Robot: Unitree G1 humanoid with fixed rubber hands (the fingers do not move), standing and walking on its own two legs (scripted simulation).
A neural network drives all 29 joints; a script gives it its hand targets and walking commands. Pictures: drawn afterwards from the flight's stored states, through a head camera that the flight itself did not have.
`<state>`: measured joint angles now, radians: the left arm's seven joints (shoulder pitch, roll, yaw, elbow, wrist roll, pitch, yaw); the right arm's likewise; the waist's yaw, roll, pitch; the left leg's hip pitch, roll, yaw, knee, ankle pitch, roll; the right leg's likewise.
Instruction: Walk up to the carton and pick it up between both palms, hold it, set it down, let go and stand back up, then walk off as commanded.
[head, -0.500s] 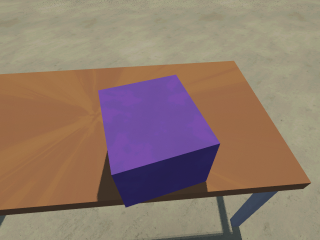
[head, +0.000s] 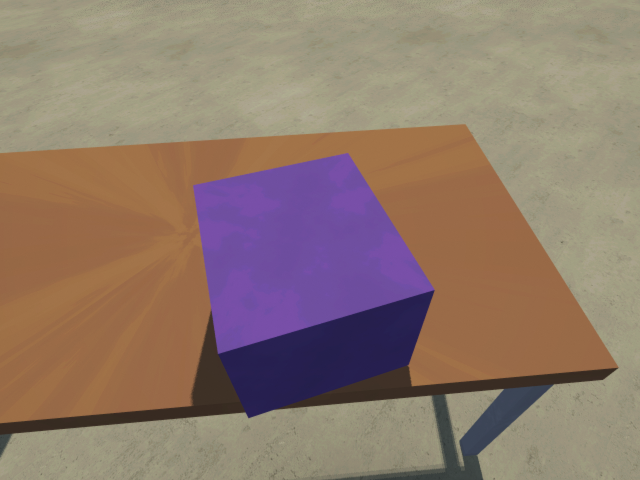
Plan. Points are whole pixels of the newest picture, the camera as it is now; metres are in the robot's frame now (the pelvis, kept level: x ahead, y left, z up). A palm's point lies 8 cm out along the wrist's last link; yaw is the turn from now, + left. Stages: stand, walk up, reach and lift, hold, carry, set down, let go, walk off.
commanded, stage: stand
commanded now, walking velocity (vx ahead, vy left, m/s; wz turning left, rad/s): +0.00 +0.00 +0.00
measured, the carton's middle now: (301, 276) +0.42 +0.03 -0.02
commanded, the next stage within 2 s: none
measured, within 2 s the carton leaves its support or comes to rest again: neither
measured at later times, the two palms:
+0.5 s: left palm out of the picture +0.07 +0.29 -0.11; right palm out of the picture +0.05 -0.27 -0.13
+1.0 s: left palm out of the picture +0.06 +0.29 -0.11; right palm out of the picture +0.04 -0.27 -0.13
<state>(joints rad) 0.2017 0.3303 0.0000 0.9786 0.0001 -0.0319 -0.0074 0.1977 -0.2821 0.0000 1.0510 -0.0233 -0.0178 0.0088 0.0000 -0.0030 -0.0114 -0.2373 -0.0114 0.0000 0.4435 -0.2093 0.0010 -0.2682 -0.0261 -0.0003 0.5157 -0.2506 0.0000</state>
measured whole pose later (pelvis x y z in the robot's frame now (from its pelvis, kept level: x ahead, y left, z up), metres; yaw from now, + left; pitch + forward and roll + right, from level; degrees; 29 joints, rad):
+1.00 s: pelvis +0.00 +0.00 +0.00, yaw +0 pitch -1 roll +1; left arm 0.19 0.33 0.00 1.01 0.00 -0.03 -0.01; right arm 0.20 -0.29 0.00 1.08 -0.02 -0.02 0.01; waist 0.00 0.00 0.01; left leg -0.22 -0.01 0.00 0.42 -0.20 0.00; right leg -0.24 -0.03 0.00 0.49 -0.23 0.00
